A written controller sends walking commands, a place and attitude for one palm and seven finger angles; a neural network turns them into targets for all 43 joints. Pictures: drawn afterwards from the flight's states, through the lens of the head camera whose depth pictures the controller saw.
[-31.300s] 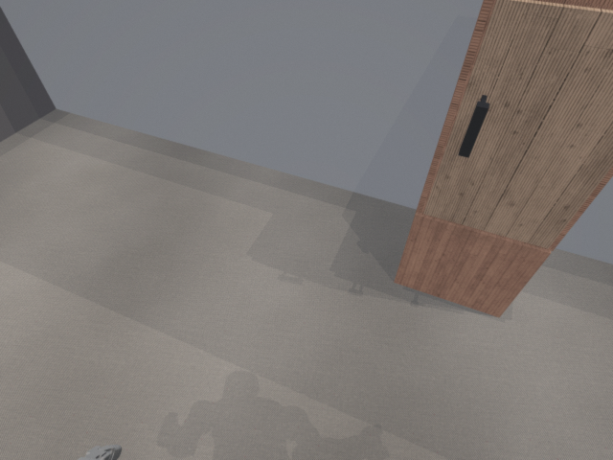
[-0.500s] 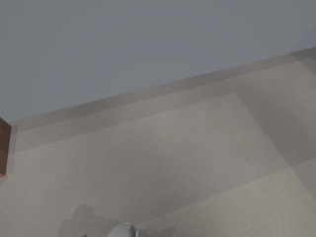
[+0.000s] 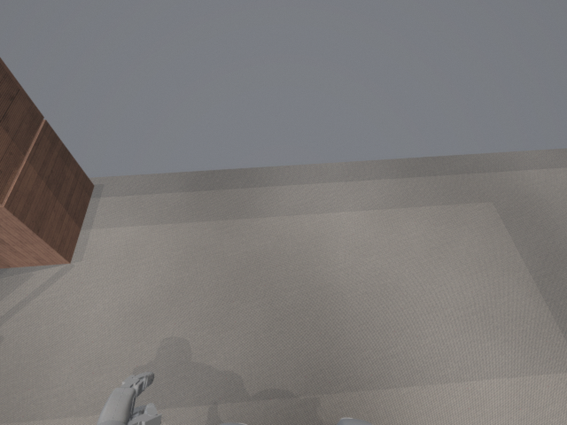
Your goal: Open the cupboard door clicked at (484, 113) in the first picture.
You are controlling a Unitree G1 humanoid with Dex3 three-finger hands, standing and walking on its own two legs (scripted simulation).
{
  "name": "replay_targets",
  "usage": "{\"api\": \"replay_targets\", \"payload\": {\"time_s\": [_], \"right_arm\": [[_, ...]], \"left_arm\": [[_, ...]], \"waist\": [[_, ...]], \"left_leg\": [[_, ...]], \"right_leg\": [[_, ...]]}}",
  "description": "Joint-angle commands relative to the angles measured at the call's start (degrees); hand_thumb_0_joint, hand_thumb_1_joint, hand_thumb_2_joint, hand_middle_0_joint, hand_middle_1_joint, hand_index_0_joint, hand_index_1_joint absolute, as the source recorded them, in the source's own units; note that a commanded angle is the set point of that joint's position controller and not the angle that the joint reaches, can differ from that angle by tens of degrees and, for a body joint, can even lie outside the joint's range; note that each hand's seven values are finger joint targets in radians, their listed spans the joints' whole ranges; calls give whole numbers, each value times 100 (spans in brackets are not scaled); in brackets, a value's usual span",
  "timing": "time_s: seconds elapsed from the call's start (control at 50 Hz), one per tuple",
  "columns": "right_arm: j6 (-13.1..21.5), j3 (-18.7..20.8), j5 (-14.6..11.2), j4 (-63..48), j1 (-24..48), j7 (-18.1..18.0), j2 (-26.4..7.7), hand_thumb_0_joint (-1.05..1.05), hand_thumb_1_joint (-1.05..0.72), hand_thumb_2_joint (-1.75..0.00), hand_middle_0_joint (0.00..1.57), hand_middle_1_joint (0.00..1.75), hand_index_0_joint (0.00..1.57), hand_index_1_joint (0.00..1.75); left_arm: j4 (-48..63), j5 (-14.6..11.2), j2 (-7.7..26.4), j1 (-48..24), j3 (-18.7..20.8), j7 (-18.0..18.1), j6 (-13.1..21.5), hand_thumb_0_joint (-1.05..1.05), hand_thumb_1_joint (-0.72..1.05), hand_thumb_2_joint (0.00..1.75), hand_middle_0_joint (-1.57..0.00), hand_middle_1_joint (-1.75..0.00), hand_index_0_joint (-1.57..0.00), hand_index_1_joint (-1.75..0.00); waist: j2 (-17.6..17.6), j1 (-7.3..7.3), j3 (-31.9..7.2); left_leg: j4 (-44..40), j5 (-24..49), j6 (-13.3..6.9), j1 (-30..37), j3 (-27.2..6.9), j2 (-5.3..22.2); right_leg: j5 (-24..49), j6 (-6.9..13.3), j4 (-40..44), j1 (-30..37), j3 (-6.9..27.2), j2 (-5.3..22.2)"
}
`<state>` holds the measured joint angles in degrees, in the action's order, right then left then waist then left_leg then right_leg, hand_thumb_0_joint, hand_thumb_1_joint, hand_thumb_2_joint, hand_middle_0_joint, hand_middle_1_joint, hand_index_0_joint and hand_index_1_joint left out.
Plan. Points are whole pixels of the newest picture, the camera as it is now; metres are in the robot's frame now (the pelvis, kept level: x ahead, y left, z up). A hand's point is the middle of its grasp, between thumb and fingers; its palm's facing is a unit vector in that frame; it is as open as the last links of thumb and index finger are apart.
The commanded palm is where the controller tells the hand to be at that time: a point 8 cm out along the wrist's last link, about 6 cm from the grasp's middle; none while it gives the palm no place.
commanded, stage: turn to face it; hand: left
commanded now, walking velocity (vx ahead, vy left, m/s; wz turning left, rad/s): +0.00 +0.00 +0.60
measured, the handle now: out of the picture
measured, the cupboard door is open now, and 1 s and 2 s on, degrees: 47 47 47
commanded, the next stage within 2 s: take the last steps up to it in 1.32 s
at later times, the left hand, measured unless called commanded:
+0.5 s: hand out of the picture -0.05 +0.22 -0.19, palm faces +0.39 -0.89 -0.26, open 7.4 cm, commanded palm none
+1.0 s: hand out of the picture +0.04 +0.22 -0.14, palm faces +0.56 -0.78 -0.28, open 7.4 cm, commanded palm none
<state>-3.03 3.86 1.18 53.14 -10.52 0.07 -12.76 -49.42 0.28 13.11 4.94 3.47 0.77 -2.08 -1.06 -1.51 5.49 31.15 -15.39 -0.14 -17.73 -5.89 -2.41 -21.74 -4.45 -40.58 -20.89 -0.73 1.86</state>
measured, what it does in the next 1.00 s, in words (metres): steps on the spot, turning left: right foot, then left foot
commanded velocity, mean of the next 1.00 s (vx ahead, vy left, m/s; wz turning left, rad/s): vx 0.00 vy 0.00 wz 0.60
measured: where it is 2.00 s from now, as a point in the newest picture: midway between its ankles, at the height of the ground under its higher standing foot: outside the picture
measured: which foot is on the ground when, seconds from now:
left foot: down 0.00-0.02, up 0.04-0.44, down 0.46-0.96, up 0.98-1.00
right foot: up 0.00-0.02, down 0.04-0.46, up 0.48-0.94, down 0.96-1.00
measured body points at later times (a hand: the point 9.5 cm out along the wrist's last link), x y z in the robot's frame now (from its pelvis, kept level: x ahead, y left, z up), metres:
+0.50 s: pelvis +0.01 +0.01 -0.01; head +0.06 +0.05 +0.43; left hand -0.07 +0.27 -0.17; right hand +0.22 -0.19 -0.14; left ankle -0.03 +0.10 -0.74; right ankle -0.01 -0.13 -0.71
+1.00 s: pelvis +0.04 -0.02 -0.01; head +0.10 -0.01 +0.44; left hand +0.01 +0.26 -0.12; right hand +0.22 -0.21 -0.17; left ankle -0.04 +0.09 -0.71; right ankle +0.10 -0.12 -0.74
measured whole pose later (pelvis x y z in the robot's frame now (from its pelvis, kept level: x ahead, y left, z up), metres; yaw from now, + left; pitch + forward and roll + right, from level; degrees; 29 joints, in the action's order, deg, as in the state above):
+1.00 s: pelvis +0.04 -0.02 -0.01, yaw +36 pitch +1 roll +0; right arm -3.8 5.0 0.6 54.7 -12.1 0.0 -13.7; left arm -48.5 0.7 11.2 4.7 2.4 1.3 -0.3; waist -3.0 -2.3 5.5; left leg 44.2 -25.4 1.1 -22.4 -7.8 -4.4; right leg -17.7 -0.3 -33.7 -16.7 -2.4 1.0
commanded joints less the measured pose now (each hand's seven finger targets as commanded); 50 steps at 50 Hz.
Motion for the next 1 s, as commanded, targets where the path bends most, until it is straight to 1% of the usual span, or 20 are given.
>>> {"api": "replay_targets", "payload": {"time_s": [0.0,0.02,0.06,0.1,0.2,0.34,0.38,0.4,0.42,0.44,0.46,0.52,0.58,0.78,0.88,0.9,0.92,0.94,0.96,0.98], "right_arm": [[144,261,-100,-575,129,-11,-613,0,-90,-90,20,30,20,30],[140,264,-62,-651,164,-1,-625,0,-90,-90,20,30,20,30],[-7,313,-7,-426,189,33,-725,0,-90,-90,20,30,20,30],[-59,251,-9,-256,56,117,-572,0,-90,-90,20,30,20,30],[-61,151,-36,-259,417,140,-436,0,-90,-90,20,30,20,30],[40,57,-74,-422,795,165,-315,0,-90,-90,20,30,20,30],[86,71,-69,-419,556,154,-389,0,-90,-90,20,30,20,30],[120,113,-43,-358,207,144,-531,0,-90,-90,20,30,20,30],[170,231,-5,-265,-238,130,-978,0,-90,-90,20,30,20,30],[185,425,32,-218,-687,84,-1715,0,-90,-90,20,30,20,30],[128,385,-25,-91,-959,35,-1770,0,-90,-90,20,30,20,30],[184,245,8,-327,-199,-127,-1292,0,-90,-90,20,30,20,30],[258,170,-19,-393,19,-126,-1145,0,-90,-90,20,30,20,30],[203,258,31,-317,-203,-84,-1163,0,-90,-90,20,30,20,30],[143,319,4,-405,93,-88,-1124,0,-90,-90,20,30,20,30],[145,306,-29,-437,151,-77,-1017,0,-90,-90,20,30,20,30],[158,271,-97,-459,19,-34,-687,0,-90,-90,20,30,20,30],[163,252,-87,-564,29,-23,-530,0,-90,-90,20,30,20,30],[83,303,-12,-448,-30,-19,-774,0,-90,-90,20,30,20,30],[16,323,-22,-388,-22,-1,-728,0,-90,-90,20,30,20,30]], "left_arm": [[172,121,1200,1143,301,126,284,0,90,90,-20,-30,-20,-30],[215,133,1412,1090,265,127,253,0,90,90,-20,-30,-20,-30],[302,68,955,607,163,154,255,0,90,90,-20,-30,-20,-30],[409,53,628,210,81,146,255,0,90,90,-20,-30,-20,-30],[213,75,729,906,148,160,303,0,90,90,-20,-30,-20,-30],[29,147,1034,1262,270,115,257,0,90,90,-20,-30,-20,-30],[-21,142,1080,1193,297,93,254,0,90,90,-20,-30,-20,-30],[9,90,1121,1080,322,68,256,0,90,90,-20,-30,-20,-30],[114,38,1006,1008,307,28,238,0,90,90,-20,-30,-20,-30],[418,9,545,726,167,-29,211,0,90,90,-20,-30,-20,-30],[545,90,668,348,132,53,101,0,90,90,-20,-30,-20,-30],[226,78,627,259,164,44,68,0,90,90,-20,-30,-20,-30],[52,85,639,568,173,-5,43,0,90,90,-20,-30,-20,-30],[385,45,547,-61,115,16,74,0,90,90,-20,-30,-20,-30],[337,0,549,474,142,55,162,0,90,90,-20,-30,-20,-30],[268,4,644,779,179,78,225,0,90,90,-20,-30,-20,-30],[220,82,1073,984,260,128,278,0,90,90,-20,-30,-20,-30],[231,132,1361,1016,273,150,266,0,90,90,-20,-30,-20,-30],[251,85,1189,912,218,166,279,0,90,90,-20,-30,-20,-30],[330,61,995,559,193,192,232,0,90,90,-20,-30,-20,-30]], "waist": [[1151,482,-1207],[1665,472,-1066],[1536,212,-563],[1163,-34,-449],[987,243,-717],[1469,436,-748],[1298,273,-878],[1108,33,-1077],[195,-252,-1387],[-1702,-529,-1443],[-1105,-561,-1408],[-796,-173,-865],[-575,83,-904],[-709,-40,-794],[-784,232,-971],[-496,397,-1060],[692,452,-1244],[1733,476,-1142],[1620,370,-1030],[1554,195,-797]], "left_leg": [[1141,-398,-4,-1530,-356,139],[2639,-2180,226,-1729,276,-238],[4098,-1540,239,-1673,50,194],[4270,-790,350,-1630,275,368],[3194,-895,467,-1619,659,427],[1300,-1148,266,-821,1182,295],[445,-720,190,-202,1284,224],[-266,-90,112,469,1311,150],[-681,1323,-188,1768,580,782],[-838,3842,-1138,2481,-1796,2550],[-801,4069,-1418,2181,-1724,2795],[-860,3828,-1069,1411,-912,1936],[-944,3799,-879,1356,-438,1562],[-857,3003,-981,1050,-1225,1409],[-388,2777,-769,311,-1564,1139],[-59,2113,-536,-141,-1449,908],[790,298,-118,-1181,-804,336],[2272,-2123,251,-1756,206,-378],[3361,-2045,215,-1545,-49,-14],[3890,-1729,238,-1527,0,115]], "right_leg": [[1588,561,2305,2762,1415,1581],[2421,1225,2345,2178,2115,2726],[2026,1271,2367,1201,1576,2187],[2547,1004,2145,1148,342,1631],[3834,1018,1838,2084,-238,1758],[4346,1053,1378,2079,-603,1996],[4211,882,937,1905,-784,2002],[4085,684,373,1639,-1058,1885],[2901,350,-720,524,-1250,1597],[-1531,-70,-2146,-1318,-1133,671],[-1744,32,-2571,-1453,-264,634],[-630,-48,-2941,-1451,113,596],[-59,-108,-2754,-1232,104,515],[-271,-101,-1071,-675,72,114],[401,55,740,853,-36,-204],[1032,92,1669,1646,83,5],[1463,408,2223,2682,1098,1172],[2532,1135,2309,2541,2221,2593],[2565,1385,2285,1795,2001,2604],[2347,1366,2297,1432,1754,2324]]}}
